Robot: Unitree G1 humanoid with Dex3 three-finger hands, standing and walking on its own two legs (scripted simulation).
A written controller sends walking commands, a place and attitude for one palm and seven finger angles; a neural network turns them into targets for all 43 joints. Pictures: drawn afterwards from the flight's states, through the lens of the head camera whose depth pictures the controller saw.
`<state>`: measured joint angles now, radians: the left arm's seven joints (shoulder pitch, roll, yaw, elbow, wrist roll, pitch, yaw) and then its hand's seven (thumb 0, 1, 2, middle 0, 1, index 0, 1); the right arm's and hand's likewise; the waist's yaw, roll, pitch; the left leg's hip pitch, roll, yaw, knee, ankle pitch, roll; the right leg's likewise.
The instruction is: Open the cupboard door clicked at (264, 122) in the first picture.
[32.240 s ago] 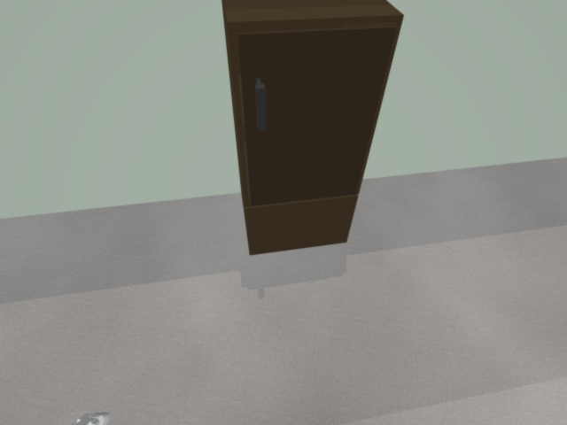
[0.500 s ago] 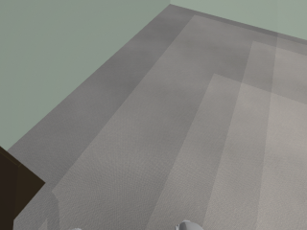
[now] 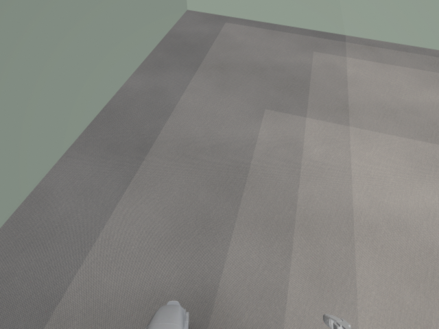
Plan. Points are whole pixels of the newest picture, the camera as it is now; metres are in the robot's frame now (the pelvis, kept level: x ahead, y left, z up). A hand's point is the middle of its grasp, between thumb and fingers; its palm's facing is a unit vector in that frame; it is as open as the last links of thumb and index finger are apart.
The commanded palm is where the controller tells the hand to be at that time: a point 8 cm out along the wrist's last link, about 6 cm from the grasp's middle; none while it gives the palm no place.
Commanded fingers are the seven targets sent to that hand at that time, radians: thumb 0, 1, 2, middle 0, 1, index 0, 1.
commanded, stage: walk to a spot facing it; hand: left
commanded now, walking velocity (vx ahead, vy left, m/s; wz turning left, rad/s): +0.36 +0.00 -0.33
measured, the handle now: out of the picture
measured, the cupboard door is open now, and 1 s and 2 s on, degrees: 46 46 46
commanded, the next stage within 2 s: turn to face it in 0.82 s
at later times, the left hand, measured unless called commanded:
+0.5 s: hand (178, 216) +0.39 +0.14 -0.16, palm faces -0.26 -0.94 -0.21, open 7.4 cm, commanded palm none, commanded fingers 0.00 0.90 0.90 -0.20 -0.30 -0.20 -0.30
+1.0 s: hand (197, 207) +0.44 +0.09 -0.20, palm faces -0.16 -0.98 -0.13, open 7.3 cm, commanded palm none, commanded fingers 0.00 0.90 0.90 -0.20 -0.30 -0.20 -0.30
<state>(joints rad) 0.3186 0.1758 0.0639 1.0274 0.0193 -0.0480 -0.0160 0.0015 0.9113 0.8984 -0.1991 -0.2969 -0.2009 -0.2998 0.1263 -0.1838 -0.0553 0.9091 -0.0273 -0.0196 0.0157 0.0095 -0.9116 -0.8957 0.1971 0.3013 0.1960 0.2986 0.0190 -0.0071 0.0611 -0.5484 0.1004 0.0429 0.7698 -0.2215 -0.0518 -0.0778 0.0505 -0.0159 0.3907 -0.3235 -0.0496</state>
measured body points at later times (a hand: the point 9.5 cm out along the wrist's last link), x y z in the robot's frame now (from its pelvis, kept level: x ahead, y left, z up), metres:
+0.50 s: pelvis +0.23 -0.02 -0.01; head +0.26 -0.04 +0.44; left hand +0.41 +0.19 -0.14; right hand +0.08 -0.22 -0.16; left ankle +0.14 +0.13 -0.74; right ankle +0.29 -0.14 -0.73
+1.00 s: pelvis +0.46 -0.07 -0.02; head +0.50 -0.06 +0.43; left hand +0.46 +0.15 -0.19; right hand +0.51 -0.34 -0.15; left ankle +0.58 +0.00 -0.74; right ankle +0.30 -0.14 -0.73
